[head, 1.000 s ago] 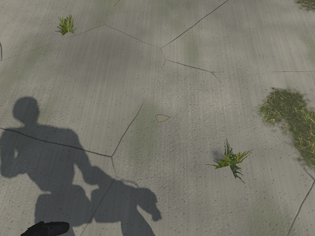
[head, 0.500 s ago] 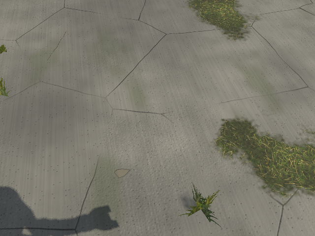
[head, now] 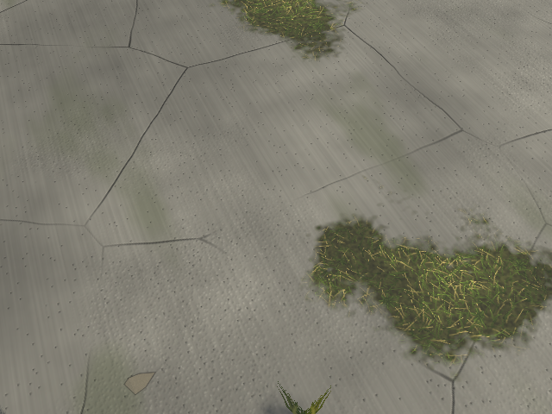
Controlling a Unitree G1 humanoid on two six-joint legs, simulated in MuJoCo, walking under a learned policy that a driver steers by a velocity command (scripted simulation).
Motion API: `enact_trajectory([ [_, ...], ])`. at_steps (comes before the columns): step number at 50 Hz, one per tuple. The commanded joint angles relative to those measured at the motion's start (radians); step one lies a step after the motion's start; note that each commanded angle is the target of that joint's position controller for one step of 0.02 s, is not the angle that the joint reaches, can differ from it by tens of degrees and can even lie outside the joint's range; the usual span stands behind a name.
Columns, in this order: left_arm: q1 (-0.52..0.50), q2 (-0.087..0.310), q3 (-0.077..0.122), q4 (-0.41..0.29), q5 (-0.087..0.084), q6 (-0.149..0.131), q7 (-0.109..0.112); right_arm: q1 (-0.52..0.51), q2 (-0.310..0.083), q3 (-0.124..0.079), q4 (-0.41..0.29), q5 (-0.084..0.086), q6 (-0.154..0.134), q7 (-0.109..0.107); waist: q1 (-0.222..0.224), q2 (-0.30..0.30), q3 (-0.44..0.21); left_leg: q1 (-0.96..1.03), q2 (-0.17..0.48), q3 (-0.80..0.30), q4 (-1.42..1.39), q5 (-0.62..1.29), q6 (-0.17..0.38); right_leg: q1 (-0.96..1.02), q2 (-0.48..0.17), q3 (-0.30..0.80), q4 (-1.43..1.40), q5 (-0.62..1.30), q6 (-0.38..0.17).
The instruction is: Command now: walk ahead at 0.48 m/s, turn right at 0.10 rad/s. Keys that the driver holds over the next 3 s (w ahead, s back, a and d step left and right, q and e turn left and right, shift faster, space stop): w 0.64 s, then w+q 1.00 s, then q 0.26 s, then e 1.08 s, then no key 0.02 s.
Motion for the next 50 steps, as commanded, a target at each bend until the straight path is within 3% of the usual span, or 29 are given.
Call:
enact_trajectory([
  [1, 0.098, 0.111, 0.036, -0.017, 0.013, -0.015, 0.003, -0.071, -0.109, -0.028, -0.106, -0.013, -0.025, 0.001, 0.056, -0.115, -0.07, -0.345, 0.082, -0.051, 0.039, 0.133, 0.007, 0.324, -0.255, 0.342, -0.301, 0.117, -0.196],
  [4, 0.084, 0.118, 0.041, 0.008, 0.005, -0.035, 0.007, -0.064, -0.065, -0.019, -0.101, -0.017, 0.002, 0.004, 0.018, -0.096, -0.037, -0.315, 0.084, -0.038, -0.041, 0.191, -0.023, 0.233, -0.244, 0.252, -0.367, 0.235, -0.214],
  [7, 0.112, 0.138, 0.047, 0.04, 0.004, -0.037, 0.017, -0.168, -0.043, -0.009, -0.134, -0.026, 0.006, 0.005, 0.039, -0.071, 0.01, -0.344, 0.077, -0.032, -0.229, 0.345, -0.041, 0.216, -0.222, 0.173, -0.392, 0.272, -0.2],
  [10, 0.154, 0.163, 0.052, 0.067, -0.001, -0.031, 0.026, -0.282, -0.024, 0.003, -0.16, -0.017, -0.006, 0.021, 0.081, -0.069, 0.038, -0.285, 0.039, -0.003, -0.437, 0.499, -0.031, 0.204, -0.199, 0.116, -0.402, 0.235, -0.168],
  [13, 0.214, 0.185, 0.058, 0.106, -0.013, -0.025, 0.028, -0.365, -0.036, 0.004, -0.189, -0.009, -0.011, 0.036, 0.108, -0.066, 0.056, -0.272, 0.018, -0.008, -0.538, 0.529, -0.01, 0.275, -0.237, 0.124, -0.386, 0.197, -0.156],
  [16, 0.233, 0.196, 0.064, 0.135, -0.017, -0.011, 0.033, -0.388, -0.059, -0.004, -0.209, -0.012, -0.014, 0.049, 0.096, -0.069, 0.054, -0.273, 0.002, -0.013, -0.598, 0.44, 0.03, 0.388, -0.28, 0.136, -0.323, 0.267, -0.131],
  [18, 0.221, 0.21, 0.068, 0.143, -0.014, 0.0, 0.038, -0.322, -0.086, -0.016, -0.197, -0.015, -0.015, 0.048, 0.053, -0.093, 0.004, -0.158, -0.038, 0.025, -0.616, 0.359, 0.059, 0.429, -0.273, 0.124, -0.223, 0.485, -0.107],
  [19, 0.208, 0.205, 0.065, 0.144, -0.011, 0.008, 0.04, -0.206, -0.116, -0.035, -0.164, -0.017, -0.014, 0.042, -0.011, -0.088, -0.071, 0.005, -0.075, 0.061, -0.633, 0.354, 0.086, 0.414, -0.231, 0.089, -0.074, 0.638, -0.084],
  [20, 0.218, 0.169, 0.048, 0.135, 0.002, 0.011, 0.045, -0.042, -0.168, -0.056, -0.125, -0.02, -0.011, 0.032, -0.077, -0.057, -0.198, 0.276, -0.018, 0.008, -0.592, 0.393, 0.126, 0.29, -0.179, 0.049, 0.157, 0.562, -0.049],
  [21, 0.348, 0.062, 0.014, 0.107, 0.004, -0.004, 0.038, 0.063, -0.274, -0.08, -0.112, -0.041, -0.008, 0.026, -0.046, 0.167, -0.371, 0.691, 0.249, -0.441, -0.621, 0.236, 0.289, -0.113, -0.032, 0.007, 0.575, 0.158, 0.031],
  [22, 0.325, 0.076, 0.012, 0.126, 0.001, -0.024, 0.033, 0.096, -0.205, -0.063, -0.1, -0.019, -0.004, 0.031, -0.068, 0.252, -0.447, 0.757, 0.308, -0.743, -0.8, 0.095, 0.331, -0.27, 0.039, 0.134, 0.737, -0.362, 0.041],
  [23, 0.238, 0.162, 0.035, 0.103, -0.026, -0.038, 0.025, 0.029, -0.16, -0.045, -0.107, -0.012, -0.004, 0.029, -0.068, 0.172, -0.29, 0.65, 0.288, -0.633, -0.827, 0.0, 0.28, -0.378, -0.025, 0.162, 0.81, -0.333, 0.028],
  [24, 0.158, 0.164, 0.033, 0.08, -0.035, -0.045, 0.024, -0.038, -0.136, -0.037, -0.12, -0.016, -0.001, 0.025, -0.048, 0.096, -0.18, 0.504, 0.253, -0.504, -0.843, 0.029, 0.249, -0.388, -0.078, 0.126, 0.779, -0.247, 0.016],
  [25, 0.114, 0.154, 0.032, 0.071, -0.02, -0.044, 0.028, -0.095, -0.112, -0.03, -0.121, -0.025, -0.001, 0.026, -0.018, 0.044, -0.092, 0.356, 0.214, -0.405, -0.874, 0.117, 0.236, -0.363, -0.116, 0.104, 0.708, -0.175, 0.017],
  [26, 0.124, 0.147, 0.038, 0.076, -0.009, -0.035, 0.031, -0.13, -0.084, -0.021, -0.127, -0.037, -0.008, 0.027, 0.019, 0.061, -0.065, 0.26, 0.181, -0.339, -0.903, 0.196, 0.223, -0.298, -0.15, 0.113, 0.649, -0.119, 0.017],
  [28, 0.173, 0.11, 0.033, 0.099, -0.005, -0.013, 0.034, -0.15, -0.077, -0.021, -0.122, -0.036, -0.019, 0.029, 0.054, 0.079, -0.061, 0.172, 0.153, -0.267, -0.955, 0.282, 0.234, -0.219, -0.161, 0.106, 0.606, -0.073, 0.033],
  [30, 0.149, 0.095, 0.03, 0.093, 0.001, -0.001, 0.038, -0.14, -0.097, -0.026, -0.104, -0.031, -0.028, 0.025, 0.061, 0.062, -0.034, 0.146, 0.148, -0.205, -0.992, 0.351, 0.248, -0.243, -0.169, 0.099, 0.539, -0.014, 0.053],
  [34, -0.001, 0.074, 0.022, 0.053, 0.012, -0.013, 0.036, -0.082, -0.12, -0.033, -0.069, -0.02, -0.019, 0.008, 0.02, 0.029, 0.008, 0.179, 0.111, -0.124, -1.01, 0.428, 0.224, -0.287, -0.159, 0.086, 0.284, 0.201, 0.077],
  [37, -0.11, 0.057, 0.014, 0.028, 0.006, -0.028, 0.023, -0.024, -0.144, -0.04, -0.043, -0.008, -0.006, -0.002, -0.019, 0.028, 0.028, 0.193, 0.096, -0.107, -0.996, 0.405, 0.207, -0.233, -0.115, 0.066, 0.104, 0.299, 0.089],
  [41, -0.202, 0.076, 0.017, 0.0, -0.004, -0.047, 0.001, 0.031, -0.152, -0.047, -0.017, 0.001, 0.016, -0.011, -0.037, 0.045, 0.041, 0.272, 0.135, -0.171, -0.919, 0.376, 0.199, -0.203, -0.084, 0.084, -0.016, 0.266, 0.081],
  [43, -0.174, 0.106, 0.026, 0.005, -0.005, -0.057, -0.003, 0.026, -0.16, -0.054, -0.014, 0.001, 0.025, -0.018, -0.008, 0.067, 0.026, 0.304, 0.156, -0.214, -0.864, 0.393, 0.18, -0.14, -0.074, 0.09, -0.051, 0.197, 0.062],
  [44, -0.13, 0.121, 0.033, 0.017, -0.006, -0.061, -0.001, 0.015, -0.163, -0.056, -0.015, -0.001, 0.03, -0.019, 0.021, 0.08, 0.006, 0.303, 0.153, -0.222, -0.817, 0.437, 0.169, -0.068, -0.064, 0.076, -0.069, 0.162, 0.047],
  [45, -0.026, 0.151, 0.051, 0.048, -0.003, -0.065, 0.005, 0.008, -0.146, -0.05, -0.018, -0.003, 0.033, -0.019, 0.075, 0.072, -0.054, 0.279, 0.109, -0.198, -0.708, 0.526, 0.145, 0.088, -0.051, 0.056, -0.101, 0.148, 0.02],
  [46, 0.129, 0.203, 0.07, 0.076, 0.012, -0.069, 0.014, 0.0, -0.094, -0.03, -0.035, -0.015, 0.031, -0.017, 0.144, 0.033, -0.19, 0.164, 0.047, -0.158, -0.478, 0.464, 0.11, 0.352, -0.146, 0.13, -0.053, 0.156, -0.033],
  [47, 0.247, 0.297, 0.095, 0.092, 0.023, -0.058, 0.021, 0.1, 0.0, -0.003, -0.065, -0.021, 0.017, -0.015, 0.137, -0.189, -0.358, -0.19, -0.097, -0.049, -0.113, 0.118, 0.035, 0.751, -0.393, 0.467, -0.048, 0.077, -0.156],
  [48, 0.274, 0.252, 0.084, 0.103, 0.015, -0.048, 0.018, 0.112, -0.022, -0.004, -0.075, 0.004, 0.004, -0.014, 0.141, -0.328, -0.409, -0.369, -0.112, -0.105, 0.076, -0.192, 0.022, 0.783, -0.467, 0.752, -0.191, -0.142, -0.216],
  [49, 0.215, 0.173, 0.061, 0.097, 0.009, -0.047, 0.019, 0.033, -0.125, -0.033, -0.081, 0.024, 0.004, -0.015, 0.15, -0.203, -0.255, -0.435, -0.051, -0.135, 0.151, -0.121, 0.027, 0.658, -0.426, 0.635, -0.226, -0.251, -0.17],
  [50, 0.149, 0.138, 0.049, 0.091, 0.008, -0.045, 0.022, -0.033, -0.133, -0.039, -0.098, 0.021, 0.009, -0.016, 0.132, -0.152, -0.156, -0.433, -0.011, -0.104, 0.146, -0.036, 0.028, 0.527, -0.392, 0.502, -0.247, -0.2, -0.138],
])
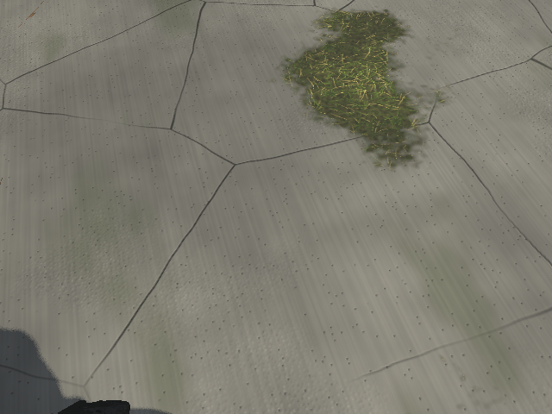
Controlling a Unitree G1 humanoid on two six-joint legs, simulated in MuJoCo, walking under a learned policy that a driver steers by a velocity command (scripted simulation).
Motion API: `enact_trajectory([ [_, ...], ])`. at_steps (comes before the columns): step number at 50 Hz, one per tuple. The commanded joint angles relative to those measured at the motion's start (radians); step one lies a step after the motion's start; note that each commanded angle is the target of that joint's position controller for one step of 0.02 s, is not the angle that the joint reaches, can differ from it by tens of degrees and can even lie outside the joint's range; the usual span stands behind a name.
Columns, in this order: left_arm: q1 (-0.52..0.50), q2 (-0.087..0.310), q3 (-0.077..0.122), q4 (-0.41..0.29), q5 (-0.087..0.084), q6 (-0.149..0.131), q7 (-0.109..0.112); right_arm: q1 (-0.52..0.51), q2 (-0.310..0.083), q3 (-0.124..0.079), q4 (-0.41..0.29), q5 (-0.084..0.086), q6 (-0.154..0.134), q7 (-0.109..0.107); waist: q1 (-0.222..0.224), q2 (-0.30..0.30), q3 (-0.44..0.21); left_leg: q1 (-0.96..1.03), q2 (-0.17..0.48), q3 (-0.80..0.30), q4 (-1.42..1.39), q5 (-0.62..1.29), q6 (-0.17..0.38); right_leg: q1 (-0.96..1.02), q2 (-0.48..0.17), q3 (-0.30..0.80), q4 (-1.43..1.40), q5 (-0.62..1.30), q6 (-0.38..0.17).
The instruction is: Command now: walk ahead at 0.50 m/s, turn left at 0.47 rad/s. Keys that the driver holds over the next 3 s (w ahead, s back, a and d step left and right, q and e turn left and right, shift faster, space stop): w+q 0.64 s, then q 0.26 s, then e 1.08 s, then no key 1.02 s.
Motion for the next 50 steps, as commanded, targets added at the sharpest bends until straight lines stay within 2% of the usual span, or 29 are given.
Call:
enact_trajectory([
  [1, 0.174, 0.115, 0.037, 0.012, -0.001, 0.006, 0.009, -0.08, -0.122, -0.031, -0.119, 0.003, -0.018, -0.003, 0.114, -0.128, -0.09, -0.478, 0.108, -0.021, 0.229, 0.096, 0.0, 0.456, -0.316, 0.398, -0.291, -0.161, -0.164],
  [3, 0.11, 0.092, 0.033, 0.022, 0.007, -0.002, 0.01, -0.062, -0.082, -0.034, -0.121, 0.0, 0.005, 0.003, 0.064, -0.164, -0.033, -0.384, 0.15, -0.022, 0.168, 0.17, -0.009, 0.312, -0.268, 0.254, -0.353, -0.045, -0.15],
  [6, 0.101, 0.121, 0.046, 0.046, 0.008, -0.016, 0.014, -0.088, -0.045, -0.029, -0.146, -0.004, 0.028, 0.004, 0.047, -0.119, -0.002, -0.398, 0.161, -0.013, 0.106, 0.246, -0.029, 0.268, -0.268, 0.125, -0.401, 0.103, -0.171],
  [9, 0.115, 0.149, 0.056, 0.068, 0.009, -0.013, 0.021, -0.146, -0.035, -0.025, -0.173, -0.008, 0.027, 0.015, 0.059, -0.091, 0.011, -0.415, 0.159, -0.001, -0.051, 0.387, -0.036, 0.298, -0.256, 0.016, -0.412, 0.179, -0.17],
  [12, 0.138, 0.177, 0.063, 0.082, 0.002, -0.002, 0.028, -0.249, -0.018, -0.014, -0.206, -0.009, 0.019, 0.037, 0.098, -0.075, 0.036, -0.378, 0.143, 0.058, -0.223, 0.499, -0.024, 0.321, -0.246, -0.075, -0.414, 0.197, -0.152],
  [15, 0.181, 0.204, 0.072, 0.103, -0.013, 0.014, 0.029, -0.329, -0.023, -0.012, -0.246, -0.009, 0.022, 0.053, 0.121, -0.068, 0.062, -0.384, 0.133, 0.09, -0.32, 0.481, 0.001, 0.407, -0.274, -0.113, -0.396, 0.21, -0.135],
  [17, 0.193, 0.222, 0.08, 0.114, -0.025, 0.029, 0.029, -0.352, -0.038, -0.018, -0.269, -0.011, 0.025, 0.061, 0.115, -0.072, 0.066, -0.378, 0.114, 0.116, -0.356, 0.41, 0.028, 0.473, -0.294, -0.136, -0.346, 0.3, -0.119],
  [19, 0.181, 0.253, 0.089, 0.113, -0.036, 0.043, 0.031, -0.304, -0.072, -0.036, -0.274, -0.015, 0.031, 0.063, 0.07, -0.102, 0.015, -0.268, 0.052, 0.173, -0.365, 0.305, 0.069, 0.509, -0.292, -0.169, -0.209, 0.614, -0.097],
  [20, 0.169, 0.261, 0.092, 0.11, -0.042, 0.052, 0.033, -0.204, -0.104, -0.056, -0.253, -0.013, 0.035, 0.061, 0.007, -0.103, -0.045, -0.132, 0.005, 0.204, -0.388, 0.286, 0.096, 0.494, -0.274, -0.193, -0.055, 0.748, -0.082],
  [21, 0.166, 0.241, 0.083, 0.106, -0.04, 0.056, 0.035, -0.033, -0.16, -0.09, -0.204, -0.009, 0.039, 0.049, -0.081, -0.075, -0.133, 0.119, -0.045, 0.207, -0.437, 0.336, 0.133, 0.394, -0.232, -0.22, 0.171, 0.735, -0.048],
  [22, 0.199, 0.168, 0.055, 0.085, 0.002, 0.049, 0.034, 0.098, -0.257, -0.121, -0.176, -0.001, 0.05, 0.026, -0.106, 0.103, -0.217, 0.41, 0.118, -0.064, -0.457, 0.363, 0.201, 0.116, -0.172, -0.226, 0.51, 0.275, 0.005],
  [23, 0.263, 0.059, 0.018, 0.029, 0.021, 0.019, 0.023, 0.03, -0.328, -0.116, -0.209, -0.002, 0.032, 0.031, 0.018, 0.279, -0.329, 0.635, 0.322, -0.66, -0.633, 0.099, 0.388, -0.26, 0.039, -0.042, 0.792, -0.466, 0.051],
  [24, 0.134, 0.164, 0.037, 0.02, -0.024, -0.012, 0.012, 0.041, -0.23, -0.089, -0.226, -0.006, 0.012, 0.043, -0.066, 0.122, -0.344, 0.63, 0.344, -0.709, -0.738, 0.029, 0.362, -0.361, 0.005, 0.115, 0.858, -0.428, 0.031],
  [25, 0.074, 0.186, 0.043, -0.006, -0.05, -0.029, 0.007, 0.007, -0.189, -0.076, -0.217, -0.013, -0.003, 0.045, -0.056, 0.091, -0.206, 0.531, 0.32, -0.573, -0.742, 0.102, 0.321, -0.424, -0.035, 0.1, 0.821, -0.327, 0.006],
  [26, 0.074, 0.172, 0.039, 0.005, -0.032, -0.037, 0.015, -0.051, -0.165, -0.067, -0.222, -0.013, -0.011, 0.043, -0.012, 0.006, -0.14, 0.393, 0.275, -0.457, -0.732, 0.215, 0.286, -0.373, -0.079, 0.104, 0.74, -0.241, -0.002],
  [27, 0.083, 0.175, 0.045, 0.016, -0.007, -0.036, 0.022, -0.113, -0.138, -0.059, -0.234, -0.019, -0.011, 0.039, 0.028, -0.004, -0.1, 0.271, 0.236, -0.366, -0.736, 0.331, 0.263, -0.3, -0.107, 0.108, 0.653, -0.186, 0.004],
  [28, 0.103, 0.179, 0.049, 0.022, -0.002, -0.024, 0.02, -0.146, -0.117, -0.05, -0.25, -0.031, -0.011, 0.034, 0.057, 0.015, -0.091, 0.2, 0.211, -0.319, -0.757, 0.401, 0.255, -0.237, -0.123, 0.116, 0.616, -0.149, 0.008],
  [32, 0.064, 0.135, 0.041, 0.003, 0.015, 0.009, 0.022, -0.118, -0.142, -0.056, -0.241, -0.022, -0.019, 0.011, 0.063, 0.007, -0.058, 0.092, 0.168, -0.218, -0.796, 0.555, 0.265, -0.212, -0.096, 0.087, 0.435, -0.027, 0.068],
  [34, -0.013, 0.117, 0.034, -0.023, 0.018, 0.011, 0.023, -0.1, -0.157, -0.061, -0.229, -0.022, -0.012, -0.004, 0.045, 0.019, -0.025, 0.06, 0.131, -0.159, -0.765, 0.698, 0.231, -0.198, -0.062, 0.077, 0.279, 0.081, 0.087],
  [37, -0.088, 0.092, 0.022, -0.047, 0.012, 0.006, 0.011, -0.062, -0.165, -0.067, -0.209, -0.017, 0.011, -0.017, 0.012, 0.057, -0.045, 0.014, 0.081, -0.117, -0.703, 0.74, 0.164, -0.076, 0.012, 0.051, 0.085, 0.25, 0.083],
  [41, -0.114, 0.131, 0.035, -0.069, 0.004, 0.007, -0.001, -0.042, -0.148, -0.067, -0.194, -0.011, 0.035, -0.029, 0.012, 0.079, -0.059, 0.105, 0.109, -0.238, -0.598, 0.658, 0.134, -0.047, 0.041, 0.103, -0.03, 0.221, 0.059],
  [43, -0.064, 0.16, 0.048, -0.059, 0.007, -0.002, -0.002, -0.077, -0.137, -0.067, -0.211, -0.014, 0.042, -0.037, 0.041, 0.104, -0.079, 0.157, 0.114, -0.302, -0.505, 0.673, 0.12, -0.01, 0.037, 0.118, -0.066, 0.161, 0.032],
  [44, -0.007, 0.168, 0.053, -0.046, 0.014, -0.009, 0.002, -0.114, -0.124, -0.062, -0.226, -0.011, 0.044, -0.037, 0.079, 0.1, -0.102, 0.151, 0.078, -0.296, -0.425, 0.666, 0.094, 0.076, 0.025, 0.099, -0.134, 0.234, 0.011],
  [45, 0.062, 0.206, 0.061, -0.046, 0.033, -0.014, 0.009, -0.116, -0.081, -0.047, -0.25, -0.02, 0.041, -0.033, 0.101, 0.035, -0.204, 0.084, 0.014, -0.254, -0.25, 0.554, 0.052, 0.282, -0.087, 0.171, -0.119, 0.466, -0.043],
  [46, 0.102, 0.243, 0.06, -0.046, 0.052, -0.006, 0.015, 0.048, -0.011, -0.027, -0.24, -0.038, 0.04, -0.032, 0.031, -0.202, -0.328, -0.132, -0.109, -0.151, 0.021, -0.101, -0.014, 0.58, -0.336, 0.418, -0.039, 0.919, -0.189],
  [47, 0.149, 0.224, 0.061, -0.018, 0.024, 0.013, 0.007, 0.179, -0.078, -0.028, -0.222, -0.02, 0.04, -0.027, 0.011, -0.336, -0.432, -0.271, -0.111, -0.124, 0.229, -0.279, -0.053, 0.677, -0.468, 0.701, -0.074, 0.725, -0.331],
  [48, 0.099, 0.154, 0.042, -0.046, 0.007, 0.021, 0.003, 0.128, -0.148, -0.046, -0.191, -0.013, 0.053, -0.029, 0.038, -0.191, -0.36, -0.296, -0.062, -0.151, 0.308, -0.191, -0.085, 0.583, -0.397, 0.655, -0.121, 0.482, -0.305],
  [49, 0.051, 0.105, 0.023, -0.052, 0.01, 0.033, 0.001, 0.021, -0.16, -0.048, -0.198, -0.015, 0.071, -0.034, 0.055, -0.125, -0.265, -0.301, -0.039, -0.114, 0.304, -0.124, -0.102, 0.478, -0.322, 0.523, -0.139, 0.335, -0.253],
  [50, 0.007, 0.065, 0.002, -0.047, 0.014, 0.042, -0.005, -0.026, -0.139, -0.044, -0.195, -0.026, 0.088, -0.038, 0.046, -0.09, -0.197, -0.269, -0.01, -0.094, 0.234, -0.09, -0.109, 0.358, -0.263, 0.447, -0.17, 0.224, -0.22],
])
Over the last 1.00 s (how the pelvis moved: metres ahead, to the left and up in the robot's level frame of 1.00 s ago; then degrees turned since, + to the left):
0.55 0.01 0.00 8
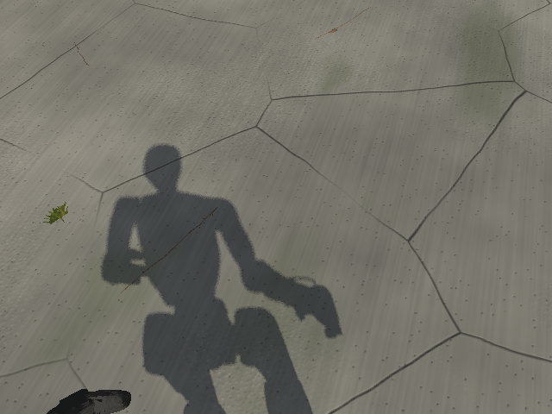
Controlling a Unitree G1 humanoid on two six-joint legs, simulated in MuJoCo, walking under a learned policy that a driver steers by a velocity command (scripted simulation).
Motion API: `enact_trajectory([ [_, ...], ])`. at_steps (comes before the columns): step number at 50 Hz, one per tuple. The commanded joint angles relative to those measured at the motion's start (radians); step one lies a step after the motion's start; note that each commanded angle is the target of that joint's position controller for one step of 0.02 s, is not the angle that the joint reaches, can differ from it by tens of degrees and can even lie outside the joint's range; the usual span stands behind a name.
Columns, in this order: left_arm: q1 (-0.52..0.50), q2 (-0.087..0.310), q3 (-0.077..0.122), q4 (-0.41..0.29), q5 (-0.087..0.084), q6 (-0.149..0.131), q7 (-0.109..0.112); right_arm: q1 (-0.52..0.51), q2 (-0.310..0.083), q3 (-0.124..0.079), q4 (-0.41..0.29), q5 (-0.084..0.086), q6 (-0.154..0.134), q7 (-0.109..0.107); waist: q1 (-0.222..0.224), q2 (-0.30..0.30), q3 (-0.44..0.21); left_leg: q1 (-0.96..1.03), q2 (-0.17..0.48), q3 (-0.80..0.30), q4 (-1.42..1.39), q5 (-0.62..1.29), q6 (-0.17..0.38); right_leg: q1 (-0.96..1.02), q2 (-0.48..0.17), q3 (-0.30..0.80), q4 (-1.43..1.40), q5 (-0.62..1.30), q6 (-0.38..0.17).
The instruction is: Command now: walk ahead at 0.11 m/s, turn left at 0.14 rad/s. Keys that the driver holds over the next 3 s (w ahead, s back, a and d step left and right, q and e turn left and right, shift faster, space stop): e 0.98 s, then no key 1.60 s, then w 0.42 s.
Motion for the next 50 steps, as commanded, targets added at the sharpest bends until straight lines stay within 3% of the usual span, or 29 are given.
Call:
enact_trajectory([
  [1, 0.002, 0.059, -0.002, -0.043, -0.006, 0.02, -0.009, 0.058, -0.102, -0.025, -0.043, -0.016, 0.03, -0.007, 0.004, -0.104, -0.156, -0.152, 0.124, 0.019, -0.003, 0.045, -0.048, 0.283, -0.274, 0.365, -0.183, 0.066, -0.184],
  [2, -0.015, 0.083, 0.006, -0.034, -0.007, 0.031, -0.01, 0.047, -0.068, -0.015, -0.045, -0.018, 0.032, -0.003, -0.008, -0.14, -0.112, -0.076, 0.127, 0.067, -0.151, 0.053, -0.046, 0.195, -0.216, 0.303, -0.209, 0.046, -0.155],
  [4, 0.01, 0.138, 0.028, -0.025, -0.009, 0.044, -0.004, 0.028, -0.027, -0.002, -0.041, -0.023, 0.019, -0.006, 0.009, -0.191, -0.115, 0.015, 0.099, 0.122, -0.337, 0.053, -0.047, 0.183, -0.177, 0.27, -0.205, 0.129, -0.164],
  [7, 0.035, 0.189, 0.048, -0.03, -0.027, 0.055, 0.006, 0.027, -0.055, -0.01, -0.022, -0.014, 0.009, -0.007, 0.016, -0.175, -0.17, 0.086, 0.085, 0.111, -0.487, 0.232, -0.023, 0.23, -0.214, 0.341, -0.201, 0.059, -0.188],
  [10, 0.022, 0.181, 0.048, -0.037, -0.044, 0.075, 0.019, 0.006, -0.063, -0.016, -0.02, -0.022, 0.003, 0.0, -0.002, -0.154, -0.138, 0.196, 0.084, 0.127, -0.648, 0.368, 0.032, 0.119, -0.18, 0.356, -0.207, -0.174, -0.134],
  [11, 0.035, 0.165, 0.044, -0.036, -0.044, 0.076, 0.022, 0.001, -0.086, -0.022, -0.032, -0.031, -0.001, -0.001, -0.003, -0.126, -0.132, 0.25, 0.141, 0.086, -0.673, 0.378, 0.065, 0.049, -0.156, 0.341, -0.181, -0.25, -0.099],
  [12, 0.038, 0.138, 0.04, -0.049, -0.039, 0.073, 0.022, 0.0, -0.137, -0.037, -0.031, -0.041, -0.001, -0.003, 0.014, -0.002, -0.107, 0.243, 0.227, 0.014, -0.701, 0.299, 0.115, -0.028, -0.088, 0.243, -0.113, -0.32, -0.05],
  [13, 0.032, 0.131, 0.038, -0.057, -0.041, 0.07, 0.022, -0.005, -0.135, -0.041, -0.026, -0.046, -0.002, -0.003, 0.018, 0.121, -0.084, 0.194, 0.299, -0.066, -0.764, 0.283, 0.172, -0.047, -0.007, 0.122, 0.014, -0.348, -0.008],
  [14, 0.048, 0.133, 0.042, -0.052, -0.04, 0.067, 0.02, -0.044, -0.13, -0.039, -0.045, -0.051, -0.007, -0.005, 0.016, 0.193, -0.067, 0.182, 0.393, -0.154, -0.823, 0.397, 0.224, -0.071, 0.031, 0.052, 0.177, -0.349, 0.017],
  [15, 0.074, 0.149, 0.055, -0.042, -0.038, 0.067, 0.019, -0.081, -0.126, -0.038, -0.061, -0.057, -0.015, -0.011, 0.02, 0.202, -0.07, 0.195, 0.456, -0.18, -0.81, 0.586, 0.264, -0.107, 0.008, 0.036, 0.359, -0.44, 0.038],
  [16, 0.108, 0.169, 0.068, -0.028, -0.039, 0.074, 0.02, -0.098, -0.112, -0.034, -0.069, -0.047, -0.024, -0.015, 0.028, 0.148, -0.079, 0.215, 0.468, -0.158, -0.786, 0.744, 0.278, -0.136, -0.006, 0.052, 0.495, -0.466, 0.058],
  [18, 0.144, 0.136, 0.065, -0.018, -0.043, 0.095, 0.022, -0.136, -0.096, -0.029, -0.069, -0.021, -0.033, -0.017, 0.048, 0.093, -0.08, 0.264, 0.433, -0.052, -0.74, 0.898, 0.249, -0.181, -0.039, 0.056, 0.566, -0.422, 0.088],
  [21, 0.093, 0.09, 0.043, -0.054, -0.048, 0.107, 0.008, -0.13, -0.112, -0.039, -0.055, -0.015, -0.015, -0.013, 0.017, 0.125, -0.085, 0.277, 0.376, 0.067, -0.723, 0.906, 0.227, -0.123, -0.061, -0.018, 0.419, -0.333, 0.114],
  [24, 0.065, 0.11, 0.043, -0.095, -0.051, 0.111, -0.015, -0.105, -0.146, -0.053, -0.043, -0.01, 0.001, -0.009, -0.006, 0.159, -0.113, 0.273, 0.394, 0.1, -0.7, 0.887, 0.226, -0.003, -0.051, -0.073, 0.253, -0.297, 0.096],
  [27, 0.148, 0.137, 0.061, -0.081, -0.042, 0.117, -0.018, -0.119, -0.146, -0.053, -0.03, 0.018, -0.009, -0.003, 0.045, 0.136, -0.122, 0.21, 0.386, 0.149, -0.593, 0.793, 0.168, 0.172, -0.01, -0.116, 0.0, -0.107, 0.037],
  [28, 0.185, 0.175, 0.077, -0.079, -0.036, 0.117, -0.004, -0.06, -0.118, -0.047, -0.005, 0.012, -0.02, 0.004, 0.054, 0.051, -0.141, 0.126, 0.339, 0.213, -0.473, 0.665, 0.099, 0.306, -0.024, -0.042, -0.094, 0.068, -0.003],
  [29, 0.225, 0.319, 0.11, -0.099, -0.03, 0.115, 0.016, -0.049, -0.058, -0.027, -0.038, -0.041, -0.029, 0.01, 0.037, -0.25, -0.18, -0.148, 0.226, 0.3, -0.16, 0.212, -0.015, 0.517, -0.288, 0.326, -0.096, 0.527, -0.121],
  [30, 0.244, 0.324, 0.101, -0.111, 0.003, 0.098, 0.005, -0.157, -0.052, -0.02, -0.083, -0.041, -0.033, 0.004, 0.098, -0.305, -0.232, -0.298, 0.101, 0.165, 0.036, -0.145, -0.046, 0.487, -0.453, 0.559, -0.126, 0.642, -0.342],
  [31, 0.236, 0.28, 0.088, -0.112, 0.006, 0.078, -0.002, -0.188, -0.1, -0.033, -0.079, -0.021, -0.03, 0.001, 0.117, -0.167, -0.22, -0.318, 0.131, 0.094, 0.128, -0.113, -0.039, 0.474, -0.417, 0.489, -0.143, 0.54, -0.347],
  [32, 0.191, 0.25, 0.08, -0.109, -0.006, 0.067, 0.004, -0.19, -0.102, -0.036, -0.074, -0.01, -0.026, -0.003, 0.088, -0.134, -0.172, -0.329, 0.147, 0.089, 0.123, -0.03, -0.027, 0.437, -0.357, 0.404, -0.138, 0.441, -0.291],
  [33, 0.147, 0.23, 0.076, -0.111, -0.024, 0.068, 0.012, -0.177, -0.101, -0.04, -0.054, -0.015, -0.021, -0.013, 0.068, -0.089, -0.144, -0.332, 0.16, 0.085, 0.075, 0.045, -0.027, 0.406, -0.306, 0.357, -0.142, 0.344, -0.24],
  [34, 0.11, 0.216, 0.069, -0.117, -0.036, 0.073, 0.021, -0.17, -0.112, -0.045, -0.052, -0.022, -0.017, -0.021, 0.051, -0.102, -0.128, -0.308, 0.166, 0.079, 0.031, 0.105, -0.032, 0.367, -0.279, 0.333, -0.15, 0.305, -0.216],
  [36, 0.095, 0.209, 0.064, -0.127, -0.03, 0.086, 0.034, -0.135, -0.091, -0.043, -0.042, -0.019, -0.018, -0.016, 0.03, -0.131, -0.143, -0.238, 0.134, 0.095, -0.002, 0.179, -0.047, 0.316, -0.237, 0.305, -0.162, 0.286, -0.209],
  [40, 0.107, 0.216, 0.071, -0.131, -0.033, 0.098, 0.05, -0.154, -0.057, -0.029, -0.044, -0.016, -0.024, -0.008, 0.045, -0.14, -0.149, -0.19, 0.111, 0.089, -0.219, 0.234, -0.063, 0.309, -0.214, 0.329, -0.162, 0.15, -0.205],
  [43, 0.099, 0.228, 0.076, -0.139, -0.03, 0.106, 0.05, -0.168, -0.062, -0.028, -0.05, -0.012, -0.031, 0.004, 0.056, -0.167, -0.132, -0.118, 0.093, 0.082, -0.334, 0.24, -0.058, 0.252, -0.205, 0.384, -0.167, 0.026, -0.204],
  [47, 0.087, 0.229, 0.078, -0.148, -0.036, 0.114, 0.04, -0.155, -0.078, -0.035, -0.055, -0.004, -0.049, 0.02, 0.058, -0.187, -0.126, -0.04, 0.072, 0.079, -0.477, 0.229, -0.035, 0.248, -0.198, 0.481, -0.141, 0.034, -0.194],
  [49, 0.062, 0.222, 0.076, -0.155, -0.047, 0.121, 0.041, -0.109, -0.076, -0.039, -0.044, -0.002, -0.06, 0.029, 0.025, -0.182, -0.132, 0.054, 0.068, 0.091, -0.65, 0.322, -0.012, 0.24, -0.169, 0.5, -0.098, 0.057, -0.161],
  [50, 0.063, 0.204, 0.07, -0.155, -0.05, 0.123, 0.045, -0.076, -0.086, -0.043, -0.032, -0.007, -0.063, 0.029, 0.009, -0.166, -0.142, 0.137, 0.1, 0.091, -0.753, 0.431, 0.007, 0.212, -0.139, 0.473, -0.059, 0.019, -0.123],
])
Over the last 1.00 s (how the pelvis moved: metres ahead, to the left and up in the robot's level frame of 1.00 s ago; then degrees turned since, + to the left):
0.49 0.13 0.00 34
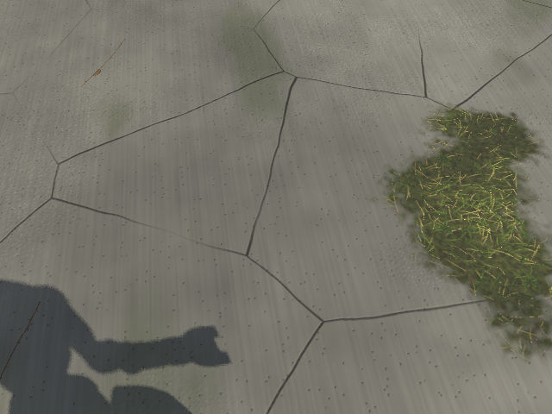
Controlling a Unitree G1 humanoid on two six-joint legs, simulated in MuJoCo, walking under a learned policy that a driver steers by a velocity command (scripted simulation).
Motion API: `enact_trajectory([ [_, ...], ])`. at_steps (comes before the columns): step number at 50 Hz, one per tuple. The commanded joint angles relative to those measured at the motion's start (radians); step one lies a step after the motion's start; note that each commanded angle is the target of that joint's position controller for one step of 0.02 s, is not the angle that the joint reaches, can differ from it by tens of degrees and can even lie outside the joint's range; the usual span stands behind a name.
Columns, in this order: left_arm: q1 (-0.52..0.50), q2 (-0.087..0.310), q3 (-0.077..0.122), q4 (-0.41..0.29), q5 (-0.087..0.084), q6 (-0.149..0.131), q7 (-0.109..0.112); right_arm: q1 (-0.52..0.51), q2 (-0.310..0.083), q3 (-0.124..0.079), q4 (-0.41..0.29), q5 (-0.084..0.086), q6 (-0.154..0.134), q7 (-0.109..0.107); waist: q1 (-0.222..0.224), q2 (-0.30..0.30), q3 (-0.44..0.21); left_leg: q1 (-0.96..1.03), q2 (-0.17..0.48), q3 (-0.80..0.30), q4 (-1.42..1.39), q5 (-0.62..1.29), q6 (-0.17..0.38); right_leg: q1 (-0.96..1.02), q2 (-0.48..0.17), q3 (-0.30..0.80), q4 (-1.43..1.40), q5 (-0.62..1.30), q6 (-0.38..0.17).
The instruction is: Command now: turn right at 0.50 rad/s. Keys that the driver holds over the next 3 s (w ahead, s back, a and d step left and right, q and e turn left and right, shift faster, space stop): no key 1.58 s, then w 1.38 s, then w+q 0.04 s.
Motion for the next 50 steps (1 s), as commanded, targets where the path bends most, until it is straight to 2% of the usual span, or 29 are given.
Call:
enact_trajectory([
  [1, -0.01, 0.094, 0.021, -0.075, 0.003, -0.009, 0.007, 0.076, -0.166, -0.047, -0.056, -0.02, -0.022, 0.0, -0.027, -0.01, -0.157, 0.209, 0.189, -0.131, -0.222, 0.192, 0.087, 0.003, -0.148, 0.194, 0.053, -0.036, -0.06],
  [2, 0.01, 0.077, 0.018, -0.094, 0.001, -0.017, 0.008, 0.037, -0.241, -0.059, -0.059, -0.047, -0.012, -0.001, 0.026, 0.262, -0.095, 0.205, 0.348, -0.36, -0.263, 0.343, 0.237, -0.181, 0.025, -0.011, 0.22, -0.327, 0.002],
  [3, 0.021, 0.155, 0.041, -0.078, 0.021, -0.027, 0.011, 0.025, -0.183, -0.046, -0.078, -0.056, -0.016, 0.001, -0.004, 0.248, -0.101, 0.153, 0.436, -0.443, -0.269, 0.36, 0.346, -0.198, -0.014, -0.028, 0.467, -0.439, 0.051],
  [4, 0.039, 0.188, 0.057, -0.056, 0.013, -0.027, 0.008, -0.009, -0.141, -0.03, -0.088, -0.043, -0.018, -0.003, 0.008, 0.182, -0.089, 0.13, 0.397, -0.368, -0.257, 0.338, 0.337, -0.2, -0.03, -0.016, 0.579, -0.384, 0.067],
  [5, 0.055, 0.169, 0.057, -0.029, 0.01, -0.019, 0.01, -0.043, -0.12, -0.023, -0.09, -0.028, -0.017, -0.005, 0.021, 0.142, -0.071, 0.124, 0.328, -0.275, -0.241, 0.296, 0.291, -0.201, -0.036, -0.023, 0.62, -0.329, 0.086],
  [6, 0.058, 0.144, 0.052, -0.02, 0.013, -0.011, 0.014, -0.051, -0.108, -0.018, -0.088, -0.012, -0.016, -0.006, 0.014, 0.138, -0.059, 0.14, 0.292, -0.228, -0.231, 0.287, 0.266, -0.223, -0.036, -0.023, 0.64, -0.281, 0.101],
  [7, 0.054, 0.111, 0.042, -0.016, 0.011, -0.007, 0.012, -0.044, -0.099, -0.011, -0.082, -0.007, -0.013, -0.008, 0.007, 0.14, -0.055, 0.145, 0.273, -0.19, -0.223, 0.333, 0.263, -0.218, -0.036, -0.029, 0.634, -0.256, 0.114],
  [10, 0.012, 0.051, 0.016, -0.032, 0.008, -0.009, 0.007, -0.017, -0.09, -0.005, -0.066, -0.016, -0.003, -0.01, -0.018, 0.178, -0.082, 0.188, 0.233, -0.111, -0.205, 0.385, 0.262, -0.145, -0.071, -0.098, 0.426, -0.233, 0.132],
  [12, -0.017, 0.021, -0.001, -0.041, 0.013, -0.012, 0.001, -0.008, -0.111, -0.009, -0.058, -0.015, 0.007, -0.008, -0.04, 0.214, -0.097, 0.184, 0.23, -0.096, -0.192, 0.39, 0.263, -0.044, -0.104, -0.155, 0.244, -0.257, 0.13],
  [14, -0.007, 0.041, 0.003, -0.031, 0.006, -0.015, -0.004, 0.023, -0.137, -0.013, -0.046, -0.007, 0.017, -0.005, -0.052, 0.221, -0.101, 0.185, 0.242, -0.116, -0.172, 0.4, 0.269, 0.027, -0.097, -0.192, 0.09, -0.193, 0.119],
  [16, 0.05, 0.043, 0.005, 0.003, 0.013, -0.017, -0.008, 0.036, -0.12, -0.003, -0.03, 0.008, 0.016, -0.001, -0.016, 0.186, -0.088, 0.136, 0.222, -0.101, -0.145, 0.393, 0.226, 0.164, -0.088, -0.208, -0.187, 0.04, 0.08],
  [17, 0.055, 0.075, 0.006, -0.002, 0.023, -0.018, -0.004, 0.078, -0.106, 0.005, -0.016, 0.003, 0.004, 0.003, -0.026, 0.142, -0.103, 0.075, 0.208, -0.091, -0.137, 0.338, 0.168, 0.265, -0.137, -0.137, -0.204, 0.149, 0.048],
  [18, 0.072, 0.148, 0.018, -0.01, 0.033, -0.016, 0.006, 0.093, -0.076, 0.018, -0.024, -0.029, -0.013, 0.013, -0.057, -0.022, -0.148, 0.014, 0.142, -0.013, -0.052, 0.216, 0.1, 0.347, -0.265, -0.011, -0.142, 0.394, -0.001],
  [19, 0.022, 0.113, 0.007, 0.008, 0.038, -0.017, 0.0, 0.098, -0.034, 0.029, -0.024, -0.035, -0.021, 0.013, -0.09, -0.154, -0.143, 0.074, 0.09, 0.051, -0.103, 0.045, 0.044, 0.21, -0.291, 0.002, -0.122, 0.275, -0.076],
  [20, -0.009, 0.054, -0.005, -0.01, 0.039, -0.025, -0.01, 0.037, -0.072, 0.025, -0.016, -0.041, -0.02, 0.01, -0.05, -0.1, -0.103, 0.112, 0.087, 0.055, -0.096, 0.074, 0.013, 0.154, -0.249, -0.01, -0.143, 0.122, -0.073],
  [21, 0.002, 0.038, -0.011, 0.004, 0.048, -0.032, -0.012, 0.007, -0.081, 0.02, -0.013, -0.035, -0.017, 0.008, -0.036, -0.08, -0.084, 0.115, 0.081, 0.061, -0.091, 0.103, 0.009, 0.136, -0.224, -0.023, -0.153, 0.052, -0.049],
  [23, 0.01, 0.056, -0.011, 0.016, 0.042, -0.047, -0.012, 0.018, -0.081, 0.019, -0.001, -0.027, -0.005, -0.002, -0.036, -0.081, -0.036, 0.116, 0.083, 0.057, -0.09, 0.136, 0.012, 0.1, -0.207, -0.032, -0.16, 0.048, -0.027],
  [25, 0.029, 0.043, -0.018, 0.03, 0.038, -0.056, -0.008, 0.035, -0.076, 0.02, 0.016, -0.023, -0.002, -0.007, -0.039, -0.074, -0.024, 0.122, 0.088, 0.053, -0.098, 0.15, 0.014, 0.092, -0.199, -0.041, -0.154, 0.063, -0.019],
  [35, 0.044, 0.027, -0.025, 0.079, 0.033, -0.062, -0.005, 0.066, -0.083, 0.015, 0.109, -0.016, 0.002, -0.02, -0.034, -0.004, -0.029, 0.147, 0.095, 0.052, -0.112, 0.194, -0.002, 0.116, -0.174, -0.062, -0.142, 0.13, -0.022],
  [50, 0.08, 0.023, -0.028, 0.21, 0.026, -0.064, 0.001, 0.088, -0.083, 0.016, 0.238, -0.009, 0.015, -0.037, -0.035, 0.007, -0.018, 0.162, 0.089, 0.062, -0.123, 0.209, 0.006, 0.125, -0.142, -0.108, -0.14, 0.161, -0.008],
])
Over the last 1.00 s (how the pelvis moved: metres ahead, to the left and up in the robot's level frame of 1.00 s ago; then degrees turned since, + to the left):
0.07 -0.02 0.01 -31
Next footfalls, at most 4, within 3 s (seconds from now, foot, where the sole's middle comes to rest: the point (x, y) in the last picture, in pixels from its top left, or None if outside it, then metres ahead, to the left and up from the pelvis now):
0.02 left None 0.06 0.13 -0.77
0.34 right None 0.01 -0.14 -0.77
2.28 right None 0.42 -0.15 -0.77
2.82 left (267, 305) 0.74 0.07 -0.77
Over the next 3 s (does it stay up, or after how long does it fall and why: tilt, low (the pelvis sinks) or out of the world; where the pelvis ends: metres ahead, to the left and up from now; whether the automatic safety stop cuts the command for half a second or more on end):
stays up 0.66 -0.01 0.01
